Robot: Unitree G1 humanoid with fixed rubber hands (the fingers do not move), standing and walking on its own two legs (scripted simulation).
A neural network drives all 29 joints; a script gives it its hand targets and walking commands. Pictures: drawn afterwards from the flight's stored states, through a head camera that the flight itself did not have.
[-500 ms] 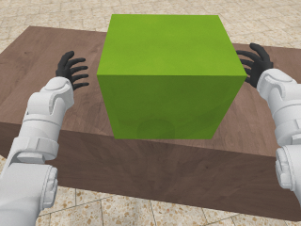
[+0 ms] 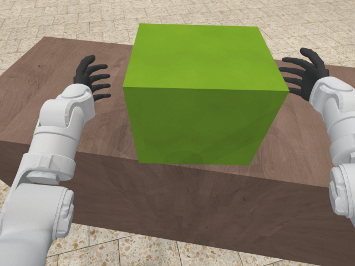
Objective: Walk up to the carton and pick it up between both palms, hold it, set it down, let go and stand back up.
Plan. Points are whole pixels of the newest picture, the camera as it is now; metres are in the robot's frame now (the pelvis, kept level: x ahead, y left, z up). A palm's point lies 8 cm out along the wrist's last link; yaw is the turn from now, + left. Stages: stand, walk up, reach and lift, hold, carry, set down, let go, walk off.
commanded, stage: set down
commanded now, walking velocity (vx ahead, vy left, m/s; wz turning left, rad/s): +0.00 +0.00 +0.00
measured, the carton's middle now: (196, 96) +0.50 -0.05 +0.11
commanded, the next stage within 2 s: none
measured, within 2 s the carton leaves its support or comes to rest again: neither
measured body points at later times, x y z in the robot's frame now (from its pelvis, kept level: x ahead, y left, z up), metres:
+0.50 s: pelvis +0.00 +0.00 +0.00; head +0.03 +0.00 +0.45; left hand +0.44 +0.19 +0.17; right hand +0.44 -0.28 +0.18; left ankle +0.03 +0.13 -0.75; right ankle +0.01 -0.12 -0.75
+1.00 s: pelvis +0.01 -0.01 +0.00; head +0.00 -0.01 +0.45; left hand +0.40 +0.19 +0.15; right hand +0.41 -0.27 +0.15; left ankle +0.03 +0.13 -0.75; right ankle +0.01 -0.12 -0.75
